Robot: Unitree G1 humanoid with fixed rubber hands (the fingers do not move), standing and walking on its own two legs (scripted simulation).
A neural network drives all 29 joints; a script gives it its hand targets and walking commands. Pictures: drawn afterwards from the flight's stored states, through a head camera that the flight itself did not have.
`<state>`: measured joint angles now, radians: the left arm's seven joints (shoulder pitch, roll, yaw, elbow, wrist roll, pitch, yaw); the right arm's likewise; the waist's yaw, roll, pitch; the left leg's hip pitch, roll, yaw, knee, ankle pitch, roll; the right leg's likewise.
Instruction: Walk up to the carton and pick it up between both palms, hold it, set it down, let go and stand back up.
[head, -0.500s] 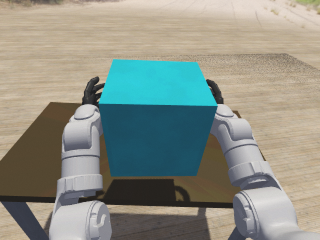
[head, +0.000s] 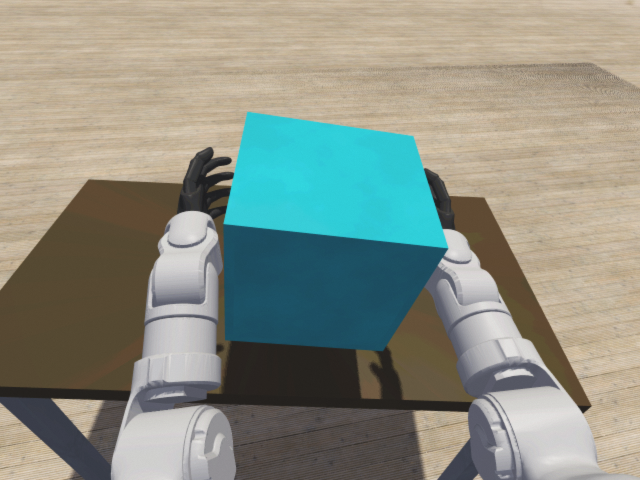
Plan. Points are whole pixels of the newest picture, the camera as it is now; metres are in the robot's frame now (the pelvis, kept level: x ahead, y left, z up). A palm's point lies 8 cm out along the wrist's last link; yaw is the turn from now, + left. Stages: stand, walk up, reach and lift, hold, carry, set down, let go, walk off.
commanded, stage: set down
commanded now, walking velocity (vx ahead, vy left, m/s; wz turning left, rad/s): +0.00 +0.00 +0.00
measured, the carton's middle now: (319, 238) +0.39 +0.00 +0.15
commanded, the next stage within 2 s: none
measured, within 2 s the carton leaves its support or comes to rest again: neither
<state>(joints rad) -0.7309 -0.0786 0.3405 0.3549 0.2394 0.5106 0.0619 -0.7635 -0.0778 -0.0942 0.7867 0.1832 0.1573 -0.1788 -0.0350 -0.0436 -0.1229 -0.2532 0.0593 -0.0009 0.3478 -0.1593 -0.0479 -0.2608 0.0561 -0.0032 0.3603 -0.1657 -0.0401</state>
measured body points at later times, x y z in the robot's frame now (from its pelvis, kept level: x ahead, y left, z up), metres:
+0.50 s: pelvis +0.00 +0.00 +0.00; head -0.01 +0.02 +0.45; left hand +0.40 +0.16 +0.16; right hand +0.42 -0.14 +0.15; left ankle +0.01 +0.15 -0.75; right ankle +0.01 -0.08 -0.75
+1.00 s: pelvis +0.02 +0.00 +0.00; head +0.04 +0.00 +0.45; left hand +0.42 +0.16 +0.13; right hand +0.45 -0.14 +0.11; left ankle +0.01 +0.15 -0.75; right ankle +0.01 -0.08 -0.75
